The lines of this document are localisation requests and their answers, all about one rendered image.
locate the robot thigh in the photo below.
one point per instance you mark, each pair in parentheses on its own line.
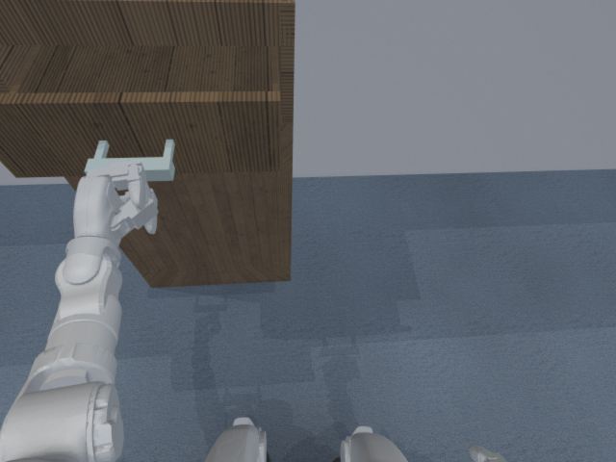
(240,443)
(369,447)

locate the left robot thigh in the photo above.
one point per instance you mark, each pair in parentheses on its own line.
(240,443)

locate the robot left upper arm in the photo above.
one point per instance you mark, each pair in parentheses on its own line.
(77,423)

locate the robot left hand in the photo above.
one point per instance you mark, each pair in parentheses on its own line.
(97,202)

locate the right robot thigh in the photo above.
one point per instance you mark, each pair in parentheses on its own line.
(369,447)

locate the handle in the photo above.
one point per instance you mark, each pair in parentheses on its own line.
(156,168)

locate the cabinet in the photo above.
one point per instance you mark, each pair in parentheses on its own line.
(212,228)

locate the drawer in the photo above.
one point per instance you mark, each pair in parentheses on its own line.
(220,105)

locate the left robot forearm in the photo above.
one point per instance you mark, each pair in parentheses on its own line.
(82,342)

